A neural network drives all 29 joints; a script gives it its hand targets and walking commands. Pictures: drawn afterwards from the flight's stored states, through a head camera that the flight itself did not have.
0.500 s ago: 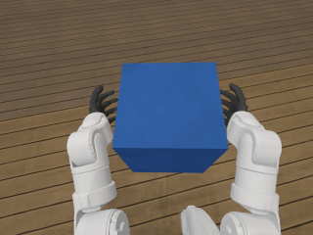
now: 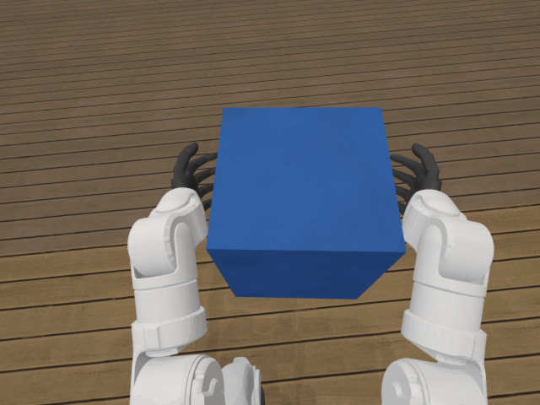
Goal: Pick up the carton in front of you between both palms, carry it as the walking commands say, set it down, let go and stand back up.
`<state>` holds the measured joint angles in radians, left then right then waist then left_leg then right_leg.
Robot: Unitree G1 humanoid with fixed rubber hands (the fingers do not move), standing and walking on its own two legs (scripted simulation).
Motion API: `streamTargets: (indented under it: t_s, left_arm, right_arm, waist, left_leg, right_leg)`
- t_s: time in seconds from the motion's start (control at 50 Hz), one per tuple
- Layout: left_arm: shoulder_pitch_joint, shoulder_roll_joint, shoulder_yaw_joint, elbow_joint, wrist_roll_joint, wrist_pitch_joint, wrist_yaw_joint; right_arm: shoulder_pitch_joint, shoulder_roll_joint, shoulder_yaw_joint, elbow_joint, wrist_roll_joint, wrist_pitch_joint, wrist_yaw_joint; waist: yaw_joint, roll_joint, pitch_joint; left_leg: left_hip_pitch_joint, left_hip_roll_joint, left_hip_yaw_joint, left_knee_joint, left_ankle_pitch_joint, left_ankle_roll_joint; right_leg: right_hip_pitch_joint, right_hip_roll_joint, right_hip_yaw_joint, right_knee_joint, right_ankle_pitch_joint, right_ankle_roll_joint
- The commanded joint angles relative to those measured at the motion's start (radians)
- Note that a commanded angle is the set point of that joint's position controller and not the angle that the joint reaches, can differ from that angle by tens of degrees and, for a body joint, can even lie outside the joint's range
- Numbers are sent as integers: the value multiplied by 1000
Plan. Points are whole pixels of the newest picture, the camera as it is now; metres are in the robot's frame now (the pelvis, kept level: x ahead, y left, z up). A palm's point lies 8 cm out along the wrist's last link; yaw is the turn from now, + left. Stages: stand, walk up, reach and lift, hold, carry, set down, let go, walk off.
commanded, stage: carry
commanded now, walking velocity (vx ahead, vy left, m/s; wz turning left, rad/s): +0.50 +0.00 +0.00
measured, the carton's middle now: (298, 215) +0.37 +0.01 +0.08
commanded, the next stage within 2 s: none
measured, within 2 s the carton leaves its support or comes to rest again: neither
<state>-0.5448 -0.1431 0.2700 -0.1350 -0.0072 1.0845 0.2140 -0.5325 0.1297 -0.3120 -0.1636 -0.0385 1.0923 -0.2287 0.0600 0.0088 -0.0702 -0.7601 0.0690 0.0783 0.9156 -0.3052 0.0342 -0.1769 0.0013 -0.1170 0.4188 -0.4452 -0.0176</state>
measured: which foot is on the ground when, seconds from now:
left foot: up 0.00-0.06, down 0.08-0.50, up 0.52-0.88, down 0.90-1.00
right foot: down 0.00-0.10, up 0.12-0.46, down 0.48-0.92, up 0.94-1.00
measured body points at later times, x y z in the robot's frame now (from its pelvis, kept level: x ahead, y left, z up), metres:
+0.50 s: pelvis +0.31 -0.01 +0.02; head +0.30 -0.01 +0.47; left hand +0.66 +0.15 +0.18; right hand +0.66 -0.16 +0.18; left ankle +0.20 +0.10 -0.69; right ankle +0.41 -0.10 -0.69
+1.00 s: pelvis +0.60 +0.02 +0.06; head +0.62 +0.02 +0.51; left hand +0.97 +0.15 +0.17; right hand +0.94 -0.16 +0.18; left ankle +0.68 +0.10 -0.65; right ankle +0.47 -0.09 -0.56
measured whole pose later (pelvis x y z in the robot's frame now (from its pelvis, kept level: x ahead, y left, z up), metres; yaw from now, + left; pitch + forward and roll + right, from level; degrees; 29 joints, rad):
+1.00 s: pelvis +0.60 +0.02 +0.06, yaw -1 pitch +4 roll +1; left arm -0.51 -0.11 0.33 -0.11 0.02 1.10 0.21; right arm -0.54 0.15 -0.27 -0.06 -0.02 1.09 -0.21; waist -0.08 -0.01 -0.05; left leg -0.54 0.00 0.15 0.70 -0.35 0.09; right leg -0.43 -0.01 0.00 1.26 -0.48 -0.02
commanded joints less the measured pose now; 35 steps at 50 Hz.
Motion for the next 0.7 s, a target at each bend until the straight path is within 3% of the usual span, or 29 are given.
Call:
streamTargets:
  t_s: [0.0, 0.04, 0.06, 0.08, 0.1, 0.12, 0.14, 0.16, 0.2, 0.24, 0.28, 0.32, 0.4, 0.44, 0.46, 0.48, 0.5, 0.52, 0.54, 0.56, 0.6, 0.64, 0.68]
  left_arm:
    - [-511, -614, -555, -40, -138, 8, -5]
    - [-498, -604, -543, -29, -116, 15, -3]
    - [-505, -600, -538, -32, -102, 17, -3]
    - [-505, -606, -525, -44, -91, 21, -4]
    - [-537, -612, -520, -45, -92, 17, -4]
    - [-559, -642, -520, -44, -102, 11, -3]
    - [-566, -659, -507, -55, -96, 7, -4]
    - [-569, -674, -502, -53, -95, 1, -6]
    - [-559, -677, -499, -59, -80, -17, -8]
    - [-540, -658, -510, -71, -68, -26, -3]
    - [-535, -633, -521, -89, -67, -28, 4]
    - [-512, -604, -527, -90, -72, -18, 9]
    - [-487, -567, -520, -50, -84, 15, 4]
    - [-480, -567, -507, 0, -91, 26, -2]
    - [-456, -565, -494, 42, -92, 30, -2]
    - [-464, -546, -487, 60, -92, 31, 2]
    - [-504, -581, -498, 64, -95, 33, 1]
    - [-555, -621, -522, 32, -119, 34, -7]
    - [-595, -666, -556, 5, -152, 31, -18]
    - [-644, -701, -584, -31, -177, 23, -26]
    - [-711, -742, -609, -63, -206, 2, -36]
    - [-710, -749, -620, -77, -223, -16, -40]
    - [-677, -721, -616, -87, -221, -25, -35]
  right_arm:
    - [-524, 616, 570, 8, 135, 3, 4]
    - [-523, 625, 566, 32, 140, 8, 8]
    - [-503, 632, 559, 51, 143, 7, 9]
    - [-511, 626, 557, 48, 142, 2, 8]
    - [-539, 659, 576, 48, 151, -2, 11]
    - [-569, 679, 601, 2, 176, -4, 19]
    - [-611, 728, 646, -27, 213, -11, 28]
    - [-654, 751, 674, -66, 239, -21, 37]
    - [-710, 779, 711, -118, 279, -39, 50]
    - [-700, 765, 723, -137, 296, -49, 58]
    - [-661, 722, 712, -134, 291, -47, 54]
    - [-600, 679, 685, -106, 270, -36, 44]
    - [-511, 611, 618, -32, 197, -2, 21]
    - [-488, 586, 586, -5, 154, 14, 11]
    - [-501, 565, 565, 6, 135, 22, 6]
    - [-498, 562, 544, 18, 118, 31, 2]
    - [-539, 575, 531, 30, 107, 34, -1]
    - [-563, 607, 525, 46, 111, 32, 0]
    - [-565, 633, 518, 51, 116, 27, 4]
    - [-577, 663, 515, 52, 114, 20, 8]
    - [-609, 696, 517, 48, 103, 3, 12]
    - [-614, 699, 535, 31, 102, -14, 11]
    - [-612, 676, 549, 2, 108, -25, 6]
  waist:
    - [-8, -171, -281]
    - [-100, -156, -366]
    - [-163, -86, -467]
    - [-174, 201, -552]
    - [-166, 320, -496]
    - [-148, 203, -471]
    - [-165, 71, -449]
    - [-156, 0, -421]
    - [-114, 32, -429]
    - [-108, 86, -423]
    - [-118, 103, -395]
    - [-118, 124, -369]
    - [-86, 154, -316]
    - [-17, 87, -366]
    - [33, -12, -439]
    - [16, -269, -455]
    - [28, -314, -400]
    - [21, -181, -375]
    - [25, -51, -371]
    - [13, 7, -359]
    - [-13, -58, -360]
    - [-13, -108, -354]
    - [-7, -106, -344]
  left_leg:
    - [149, -79, 128, -191, -7, 12]
    - [487, -169, 213, -319, 47, 42]
    - [785, -110, 99, -322, 18, 68]
    - [966, 179, -475, -463, -201, 204]
    - [1039, 263, -796, -605, 3, 295]
    - [1034, 281, -710, -532, 138, 313]
    - [973, 266, -614, -476, 255, 293]
    - [904, 246, -536, -470, 280, 253]
    - [846, 214, -420, -509, 170, 196]
    - [820, 199, -348, -533, 143, 193]
    - [812, 190, -281, -562, 156, 205]
    - [772, 171, -200, -578, 189, 185]
    - [700, 146, -94, -543, 259, 123]
    - [584, 99, 20, -308, 430, 64]
    - [446, 55, 77, -77, 347, 13]
    - [181, -69, 68, 187, 54, -29]
    - [-31, -137, -33, 356, -223, -17]
    - [-90, -79, -96, 490, -211, 13]
    - [-100, -48, -103, 535, -183, 23]
    - [-95, -19, -110, 494, -141, 28]
    - [-69, -5, -101, 425, -90, 30]
    - [-96, -3, -76, 393, -47, 21]
    - [-132, 8, -50, 305, -20, 4]
  right_leg:
    - [195, -203, 104, -54, 634, -143]
    - [110, -173, -9, 189, 907, -82]
    - [-38, -143, -33, 387, 792, -37]
    - [-301, -32, -31, 698, 463, 24]
    - [-550, 108, 68, 912, -54, 21]
    - [-633, 39, 155, 1052, -65, -14]
    - [-658, 2, 157, 1077, -44, -27]
    - [-661, -28, 161, 1031, -12, -35]
    - [-615, -56, 158, 915, 36, -37]
    - [-600, -53, 118, 824, 44, -29]
    - [-607, -63, 90, 674, 63, -11]
    - [-532, -67, 65, 491, 100, -6]
    - [-317, 15, -83, 238, 169, -11]
    - [8, 72, -140, 135, 184, -41]
    - [237, -30, 51, 123, 77, -72]
    - [348, -298, 611, -51, -50, -183]
    - [393, -353, 827, -129, 53, -266]
    - [371, -369, 753, -61, 189, -289]
    - [316, -344, 646, -16, 297, -278]
    - [263, -317, 553, -12, 306, -241]
    - [215, -281, 446, -48, 211, -187]
    - [219, -272, 392, -79, 200, -194]
    - [242, -269, 339, -96, 241, -210]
